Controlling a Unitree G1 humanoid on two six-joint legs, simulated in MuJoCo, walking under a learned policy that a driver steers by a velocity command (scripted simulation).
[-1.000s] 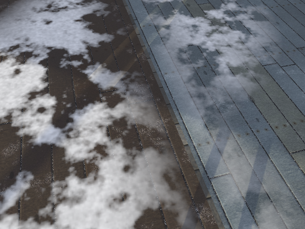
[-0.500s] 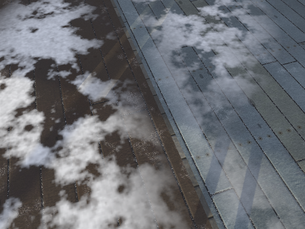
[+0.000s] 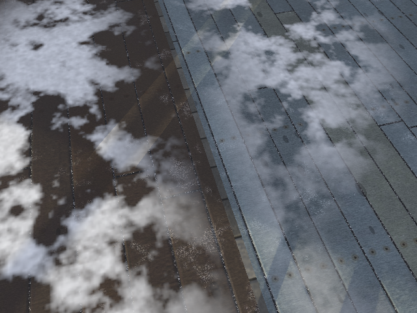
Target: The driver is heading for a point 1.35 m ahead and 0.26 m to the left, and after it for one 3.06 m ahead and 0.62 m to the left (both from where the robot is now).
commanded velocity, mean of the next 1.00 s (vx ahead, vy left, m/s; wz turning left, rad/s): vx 0.50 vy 0.00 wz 0.22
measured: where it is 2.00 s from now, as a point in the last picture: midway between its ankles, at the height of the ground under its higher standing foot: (163, 156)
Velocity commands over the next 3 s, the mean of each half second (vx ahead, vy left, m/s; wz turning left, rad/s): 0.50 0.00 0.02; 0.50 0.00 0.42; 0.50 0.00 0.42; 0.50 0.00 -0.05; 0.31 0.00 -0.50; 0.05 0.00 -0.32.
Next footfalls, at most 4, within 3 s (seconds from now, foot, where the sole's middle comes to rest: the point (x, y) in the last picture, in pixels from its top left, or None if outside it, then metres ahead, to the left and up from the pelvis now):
0.50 right None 0.44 -0.12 -0.75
1.06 left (197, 242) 0.68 0.09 -0.75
1.62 right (197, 158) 1.04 0.11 -0.75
2.12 left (128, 131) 1.18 0.40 -0.75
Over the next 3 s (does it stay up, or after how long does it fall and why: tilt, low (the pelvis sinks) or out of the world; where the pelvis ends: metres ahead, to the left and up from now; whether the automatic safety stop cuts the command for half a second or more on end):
stays up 1.22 0.29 0.02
